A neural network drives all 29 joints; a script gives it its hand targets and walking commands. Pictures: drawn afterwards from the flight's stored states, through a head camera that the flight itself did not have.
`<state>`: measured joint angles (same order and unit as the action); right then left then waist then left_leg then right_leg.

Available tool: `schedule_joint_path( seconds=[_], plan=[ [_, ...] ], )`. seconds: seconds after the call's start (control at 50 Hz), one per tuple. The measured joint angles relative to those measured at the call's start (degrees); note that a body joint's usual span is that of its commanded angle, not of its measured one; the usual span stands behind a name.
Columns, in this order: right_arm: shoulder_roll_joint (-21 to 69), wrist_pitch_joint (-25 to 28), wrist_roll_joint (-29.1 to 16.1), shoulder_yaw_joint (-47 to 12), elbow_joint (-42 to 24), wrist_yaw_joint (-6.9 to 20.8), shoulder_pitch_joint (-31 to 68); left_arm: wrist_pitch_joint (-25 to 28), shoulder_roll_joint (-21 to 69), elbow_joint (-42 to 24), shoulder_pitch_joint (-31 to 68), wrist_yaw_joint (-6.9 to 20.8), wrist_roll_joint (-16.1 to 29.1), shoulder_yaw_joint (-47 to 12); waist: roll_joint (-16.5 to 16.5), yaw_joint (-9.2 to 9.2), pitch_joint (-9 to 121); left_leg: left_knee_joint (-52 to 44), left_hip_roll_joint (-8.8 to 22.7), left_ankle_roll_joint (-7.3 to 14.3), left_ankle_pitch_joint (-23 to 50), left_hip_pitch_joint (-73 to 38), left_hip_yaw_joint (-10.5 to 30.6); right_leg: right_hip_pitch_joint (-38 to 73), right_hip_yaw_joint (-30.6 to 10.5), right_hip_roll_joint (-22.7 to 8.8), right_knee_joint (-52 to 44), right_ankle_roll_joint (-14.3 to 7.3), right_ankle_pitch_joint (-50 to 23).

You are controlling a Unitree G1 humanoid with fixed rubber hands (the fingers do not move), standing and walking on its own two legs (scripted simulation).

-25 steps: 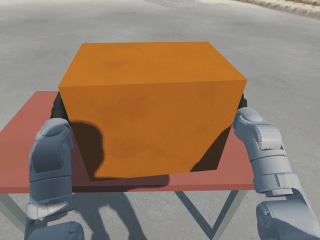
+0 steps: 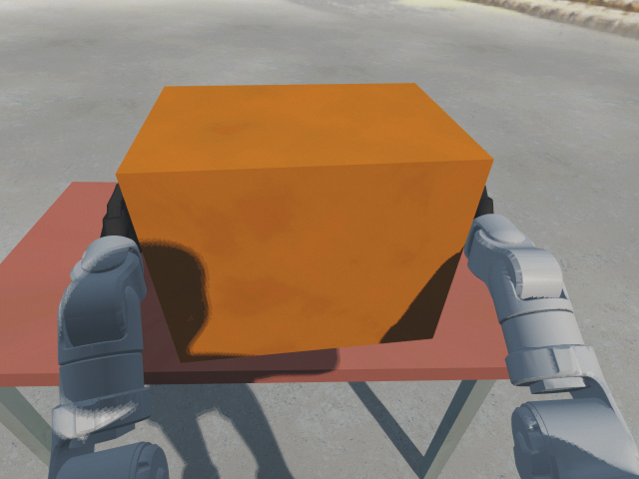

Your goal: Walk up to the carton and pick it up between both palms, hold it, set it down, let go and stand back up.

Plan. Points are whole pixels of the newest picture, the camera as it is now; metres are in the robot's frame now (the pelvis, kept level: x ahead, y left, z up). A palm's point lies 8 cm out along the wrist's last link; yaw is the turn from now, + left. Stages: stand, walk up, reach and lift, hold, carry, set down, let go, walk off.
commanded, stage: hold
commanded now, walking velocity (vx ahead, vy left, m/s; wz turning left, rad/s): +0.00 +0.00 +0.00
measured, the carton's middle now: (303, 216) +0.39 +0.01 +0.19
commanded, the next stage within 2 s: none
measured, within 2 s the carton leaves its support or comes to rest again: neither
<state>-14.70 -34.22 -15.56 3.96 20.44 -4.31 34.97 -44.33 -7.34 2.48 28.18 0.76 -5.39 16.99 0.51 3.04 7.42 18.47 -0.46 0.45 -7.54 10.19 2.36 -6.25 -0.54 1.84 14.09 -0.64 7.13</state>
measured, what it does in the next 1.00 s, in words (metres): stands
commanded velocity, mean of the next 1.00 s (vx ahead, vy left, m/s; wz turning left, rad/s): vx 0.00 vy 0.00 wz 0.00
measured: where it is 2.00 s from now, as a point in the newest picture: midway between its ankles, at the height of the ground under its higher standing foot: outside the picture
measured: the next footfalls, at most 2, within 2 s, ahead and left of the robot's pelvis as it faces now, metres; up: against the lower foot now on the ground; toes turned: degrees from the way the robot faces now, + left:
none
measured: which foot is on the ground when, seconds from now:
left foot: down 0.00-1.00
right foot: down 0.00-1.00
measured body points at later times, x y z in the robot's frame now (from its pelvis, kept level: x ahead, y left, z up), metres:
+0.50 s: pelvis +0.00 +0.00 +0.00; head -0.05 +0.01 +0.45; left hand +0.36 +0.21 +0.19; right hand +0.37 -0.20 +0.20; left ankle +0.03 +0.11 -0.75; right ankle +0.00 -0.11 -0.75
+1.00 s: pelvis +0.00 +0.00 +0.00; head -0.05 +0.01 +0.45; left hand +0.36 +0.21 +0.19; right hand +0.37 -0.20 +0.20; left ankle +0.03 +0.11 -0.75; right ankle +0.00 -0.11 -0.75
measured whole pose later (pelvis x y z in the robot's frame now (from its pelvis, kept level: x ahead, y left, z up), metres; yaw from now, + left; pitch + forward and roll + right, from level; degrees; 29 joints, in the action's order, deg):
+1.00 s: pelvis +0.00 +0.00 +0.00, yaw +0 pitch -1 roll -1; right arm -14.3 -33.2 -14.7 4.1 22.4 -4.1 36.4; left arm -43.2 -8.1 4.7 29.6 0.7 -5.0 17.2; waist 0.7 2.7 7.1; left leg 18.3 -0.4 0.4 -7.4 10.4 2.3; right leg -6.6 -0.9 2.0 14.0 -0.7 6.9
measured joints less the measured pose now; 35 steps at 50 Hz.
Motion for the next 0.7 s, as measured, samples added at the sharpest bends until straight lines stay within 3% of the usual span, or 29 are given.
schedule_joint_path(
  seconds=[0.7],
  plan=[
    [0.11, 0.04, 0.25, 0.13, 0.43, 0.06, 0.30, 0.19, -0.02, 0.63, 0.31, -0.01, 0.07, 0.13, 0.03, -0.09, 0.03, -0.03, -0.04, 0.02, 0.02, 0.03, 0.02, -0.14, -0.19, 0.04, 0.11, 0.00, 0.01]
  ],
)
